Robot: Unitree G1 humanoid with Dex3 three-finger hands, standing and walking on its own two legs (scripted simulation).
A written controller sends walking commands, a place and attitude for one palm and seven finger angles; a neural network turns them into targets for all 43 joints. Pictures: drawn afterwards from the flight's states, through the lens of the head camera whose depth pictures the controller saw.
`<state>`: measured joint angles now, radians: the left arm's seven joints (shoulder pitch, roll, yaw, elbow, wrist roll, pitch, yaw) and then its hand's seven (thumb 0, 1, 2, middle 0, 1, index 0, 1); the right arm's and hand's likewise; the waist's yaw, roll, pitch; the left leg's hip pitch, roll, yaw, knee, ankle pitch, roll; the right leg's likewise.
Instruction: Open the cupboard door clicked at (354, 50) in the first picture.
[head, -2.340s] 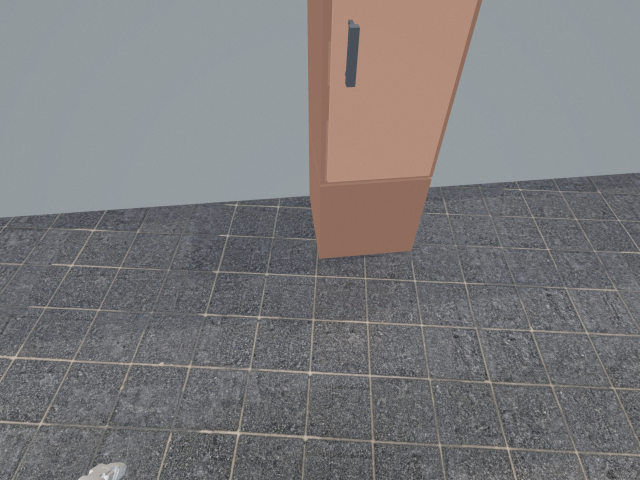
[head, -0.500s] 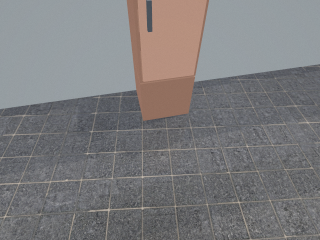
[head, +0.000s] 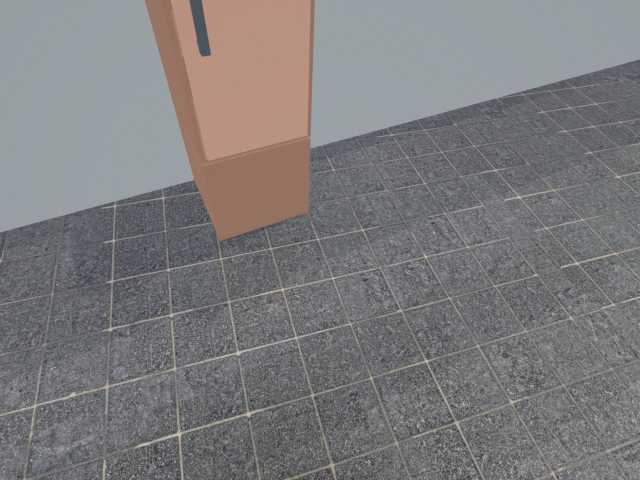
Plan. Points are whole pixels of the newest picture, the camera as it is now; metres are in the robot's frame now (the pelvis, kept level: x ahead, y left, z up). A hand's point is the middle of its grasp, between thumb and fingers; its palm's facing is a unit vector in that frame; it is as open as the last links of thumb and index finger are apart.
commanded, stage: walk to a spot facing it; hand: left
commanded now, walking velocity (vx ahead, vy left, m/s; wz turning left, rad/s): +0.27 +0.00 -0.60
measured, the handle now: (197, 19) +1.02 +0.40 +0.08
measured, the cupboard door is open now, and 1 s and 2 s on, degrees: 0 0 0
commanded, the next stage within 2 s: turn to face it in 1.18 s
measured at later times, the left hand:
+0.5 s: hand (292, 376) +0.30 +0.07 -0.17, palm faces -0.41 -0.90 -0.17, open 7.4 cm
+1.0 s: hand (298, 317) +0.42 +0.08 -0.18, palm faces -0.44 -0.89 -0.15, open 7.4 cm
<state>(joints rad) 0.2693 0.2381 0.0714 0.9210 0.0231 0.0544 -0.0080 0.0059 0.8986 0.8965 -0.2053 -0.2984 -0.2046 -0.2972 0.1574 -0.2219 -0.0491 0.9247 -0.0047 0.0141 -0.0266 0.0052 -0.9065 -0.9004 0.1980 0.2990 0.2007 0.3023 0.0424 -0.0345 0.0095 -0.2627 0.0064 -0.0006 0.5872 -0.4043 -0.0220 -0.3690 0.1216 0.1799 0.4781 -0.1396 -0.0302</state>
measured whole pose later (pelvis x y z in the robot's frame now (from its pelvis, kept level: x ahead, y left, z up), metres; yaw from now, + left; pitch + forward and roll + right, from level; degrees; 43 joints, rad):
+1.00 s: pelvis +0.30 -0.08 +0.00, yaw -31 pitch -1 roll -2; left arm 0.30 0.23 0.09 1.04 0.03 0.01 -0.03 0.01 0.91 0.90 -0.20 -0.30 -0.20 -0.30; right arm 0.26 -0.13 -0.04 0.97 -0.03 -0.09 -0.02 -0.01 -0.93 -0.90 0.20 0.30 0.20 0.30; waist 0.01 -0.05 0.00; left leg -0.25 0.09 0.23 0.53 -0.27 0.05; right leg -0.45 -0.02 -0.02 1.20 -0.29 -0.02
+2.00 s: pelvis +0.48 -0.20 +0.00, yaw -22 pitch +1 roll -2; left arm 0.19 0.26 0.10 0.95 0.01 0.05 0.01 0.01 0.91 0.90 -0.20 -0.30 -0.20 -0.30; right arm 0.24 -0.19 -0.05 0.94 -0.02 0.01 -0.01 0.00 -0.91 -0.90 0.20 0.30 0.20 0.30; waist -0.02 -0.02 0.04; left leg -0.34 0.00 0.06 0.51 -0.19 0.07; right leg -0.50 -0.08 -0.03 1.09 -0.38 0.08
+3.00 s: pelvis +0.39 -0.23 +0.00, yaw +15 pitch +0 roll +0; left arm 0.18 0.26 0.08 0.89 0.01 0.05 0.01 0.01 0.90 0.90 -0.20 -0.30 -0.20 -0.30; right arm 0.16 -0.22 -0.06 0.91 -0.02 0.04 0.01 0.00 -0.90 -0.90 0.20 0.30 0.20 0.30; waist -0.01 0.00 0.06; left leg -0.29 -0.04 -0.05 0.50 -0.20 0.02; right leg -0.41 -0.07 -0.02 0.88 -0.43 0.09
